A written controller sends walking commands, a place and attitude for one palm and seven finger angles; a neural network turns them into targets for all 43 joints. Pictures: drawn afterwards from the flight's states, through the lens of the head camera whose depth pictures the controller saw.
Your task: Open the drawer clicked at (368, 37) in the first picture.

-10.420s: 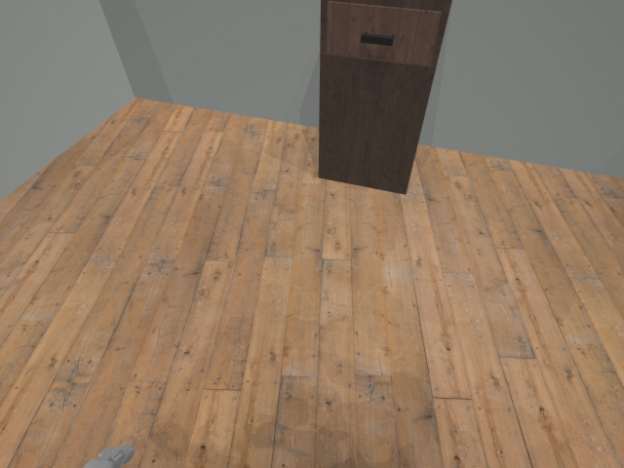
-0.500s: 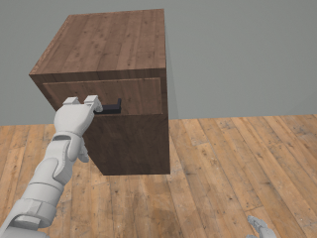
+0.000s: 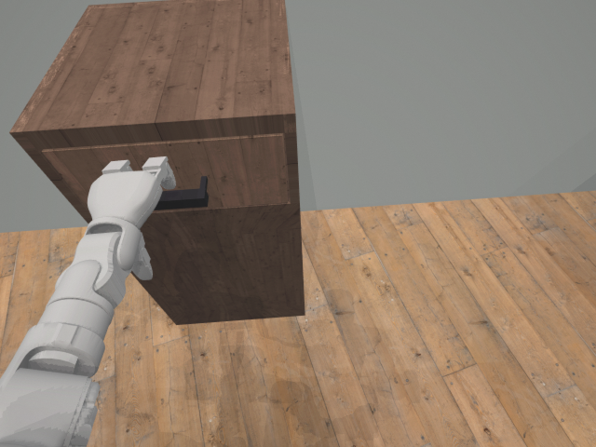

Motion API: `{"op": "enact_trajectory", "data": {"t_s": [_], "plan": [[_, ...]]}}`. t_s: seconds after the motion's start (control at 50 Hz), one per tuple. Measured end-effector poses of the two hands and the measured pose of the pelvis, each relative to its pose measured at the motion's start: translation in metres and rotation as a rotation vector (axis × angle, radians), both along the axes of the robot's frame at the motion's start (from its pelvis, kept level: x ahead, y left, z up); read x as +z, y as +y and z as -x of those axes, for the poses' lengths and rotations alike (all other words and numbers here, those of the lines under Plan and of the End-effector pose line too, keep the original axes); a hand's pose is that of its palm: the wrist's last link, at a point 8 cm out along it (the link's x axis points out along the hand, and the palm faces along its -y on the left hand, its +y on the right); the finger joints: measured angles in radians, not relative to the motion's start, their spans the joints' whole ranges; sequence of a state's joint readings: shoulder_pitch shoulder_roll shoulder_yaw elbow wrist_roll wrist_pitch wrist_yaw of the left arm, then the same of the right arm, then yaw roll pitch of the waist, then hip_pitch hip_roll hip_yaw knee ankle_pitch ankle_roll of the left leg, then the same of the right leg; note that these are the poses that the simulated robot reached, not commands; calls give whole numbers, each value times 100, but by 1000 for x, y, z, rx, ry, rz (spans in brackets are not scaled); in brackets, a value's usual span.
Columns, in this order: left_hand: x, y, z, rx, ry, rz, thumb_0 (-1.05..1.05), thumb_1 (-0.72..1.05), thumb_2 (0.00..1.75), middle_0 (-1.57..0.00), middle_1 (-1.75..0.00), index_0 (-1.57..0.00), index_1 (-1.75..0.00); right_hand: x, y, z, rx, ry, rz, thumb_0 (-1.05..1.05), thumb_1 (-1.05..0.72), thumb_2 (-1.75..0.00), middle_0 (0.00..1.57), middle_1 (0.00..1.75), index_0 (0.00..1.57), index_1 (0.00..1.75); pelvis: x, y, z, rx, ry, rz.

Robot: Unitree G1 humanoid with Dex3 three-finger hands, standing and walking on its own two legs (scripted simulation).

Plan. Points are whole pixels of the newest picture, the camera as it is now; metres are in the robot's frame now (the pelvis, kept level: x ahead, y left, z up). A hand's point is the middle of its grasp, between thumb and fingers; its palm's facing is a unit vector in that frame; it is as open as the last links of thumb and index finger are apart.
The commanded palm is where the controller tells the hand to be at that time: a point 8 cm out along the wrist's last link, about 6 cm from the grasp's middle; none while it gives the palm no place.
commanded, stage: move the hooked fingers above the handle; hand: left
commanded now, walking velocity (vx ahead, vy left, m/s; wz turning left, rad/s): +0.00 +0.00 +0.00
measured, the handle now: (176, 191) +0.54 +0.25 -0.03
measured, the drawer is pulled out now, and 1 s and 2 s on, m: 0.00 0.00 0.00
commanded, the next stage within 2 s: none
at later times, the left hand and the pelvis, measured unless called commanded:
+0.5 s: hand (164, 188) +0.49 +0.24 +0.03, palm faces -0.06 -0.02 -1.00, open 13.9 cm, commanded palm +0.48 +0.25 +0.09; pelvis +0.00 +0.01 -0.01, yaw -1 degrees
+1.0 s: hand (162, 186) +0.49 +0.24 +0.04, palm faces -0.05 -0.02 -1.00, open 13.7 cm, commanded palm +0.49 +0.27 +0.08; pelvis -0.02 +0.01 -0.02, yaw -2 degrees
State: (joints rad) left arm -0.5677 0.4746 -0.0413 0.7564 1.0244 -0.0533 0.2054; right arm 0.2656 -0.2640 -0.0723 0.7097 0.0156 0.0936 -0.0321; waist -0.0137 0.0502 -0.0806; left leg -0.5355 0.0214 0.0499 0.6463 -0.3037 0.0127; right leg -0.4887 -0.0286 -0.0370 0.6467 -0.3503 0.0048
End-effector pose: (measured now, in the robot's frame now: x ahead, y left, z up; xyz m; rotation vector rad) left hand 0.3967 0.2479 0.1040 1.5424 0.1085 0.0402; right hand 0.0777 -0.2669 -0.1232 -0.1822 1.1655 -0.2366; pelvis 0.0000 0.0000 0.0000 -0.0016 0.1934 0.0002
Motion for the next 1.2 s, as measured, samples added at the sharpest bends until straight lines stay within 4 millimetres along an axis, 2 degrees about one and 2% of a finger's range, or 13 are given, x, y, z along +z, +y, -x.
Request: {"op": "enact_trajectory", "data": {"t_s": [0.14,0.32,0.5,0.58,1.2], "plan": [[-5,0,-23,-22,-13,-1,0,-49,30,-32,-120,-32,-120,-1,1,22,-30,44,17,1,-91,-89,21,30,20,30,-4,3,3,-4,36,6],[-9,5,-51,19,-3,-22,0,-49,30,-32,-120,-31,-120,-6,3,65,-77,154,18,1,-91,-89,21,30,20,30,-9,9,5,-11,87,14],[-16,-7,-76,-18,13,-3,0,-49,30,-32,-120,-31,-120,-4,6,101,-127,238,34,1,-91,-89,21,30,20,30,-13,12,4,-19,122,19],[-17,-7,-76,-19,-14,-7,0,-49,30,-35,-123,-34,-121,-6,7,112,-124,266,34,1,-91,-89,21,30,20,30,-15,12,5,-18,137,22],[-14,-6,-76,-12,-12,-16,0,-49,30,-37,-123,-35,-122,-9,-4,112,-112,213,81,1,-90,-89,21,30,20,30,-22,7,27,-14,154,25]]}}
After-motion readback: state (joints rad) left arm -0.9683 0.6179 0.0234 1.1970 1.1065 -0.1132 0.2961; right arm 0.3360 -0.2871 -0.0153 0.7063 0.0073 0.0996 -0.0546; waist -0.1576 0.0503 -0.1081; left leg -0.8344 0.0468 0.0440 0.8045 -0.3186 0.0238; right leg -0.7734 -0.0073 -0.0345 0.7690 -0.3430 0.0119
